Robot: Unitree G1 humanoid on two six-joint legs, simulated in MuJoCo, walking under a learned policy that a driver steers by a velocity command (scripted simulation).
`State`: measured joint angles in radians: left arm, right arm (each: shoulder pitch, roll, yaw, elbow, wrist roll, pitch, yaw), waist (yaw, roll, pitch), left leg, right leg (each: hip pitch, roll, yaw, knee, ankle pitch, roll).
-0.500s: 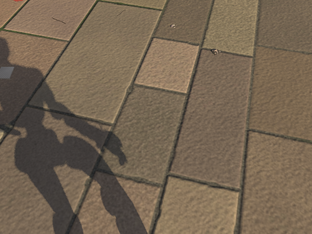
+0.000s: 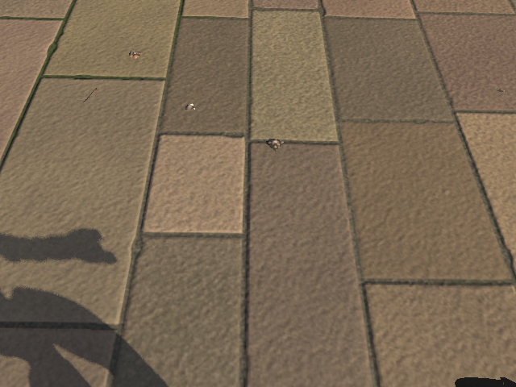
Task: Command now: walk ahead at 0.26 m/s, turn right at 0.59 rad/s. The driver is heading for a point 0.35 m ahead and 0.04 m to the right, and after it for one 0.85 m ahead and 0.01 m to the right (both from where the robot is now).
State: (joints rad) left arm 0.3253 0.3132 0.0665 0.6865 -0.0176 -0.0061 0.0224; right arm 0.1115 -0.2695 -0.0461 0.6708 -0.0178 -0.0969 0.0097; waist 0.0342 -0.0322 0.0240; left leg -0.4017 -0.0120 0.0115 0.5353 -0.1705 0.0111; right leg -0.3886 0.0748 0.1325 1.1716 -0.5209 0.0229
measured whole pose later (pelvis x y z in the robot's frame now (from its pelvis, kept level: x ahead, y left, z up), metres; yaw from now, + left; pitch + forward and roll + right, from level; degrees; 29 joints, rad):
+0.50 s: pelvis +0.10 -0.03 +0.01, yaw -18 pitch +2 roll +1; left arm 0.15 0.31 0.08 0.56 -0.01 0.03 0.00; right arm 0.10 -0.33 -0.07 0.77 0.00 0.00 -0.01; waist 0.00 0.03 0.08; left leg -0.47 0.03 0.01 1.10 -0.51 -0.06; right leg -0.38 0.03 0.03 0.51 -0.17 -0.05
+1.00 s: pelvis +0.17 -0.04 +0.01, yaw -11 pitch +2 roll -2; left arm 0.14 0.28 0.07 0.67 -0.02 -0.08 -0.02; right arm 0.39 -0.27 -0.06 0.82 0.03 0.00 -0.03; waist -0.06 0.01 -0.01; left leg -0.20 0.01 -0.15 0.44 -0.28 0.00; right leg -0.32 0.04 0.02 0.56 -0.32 0.00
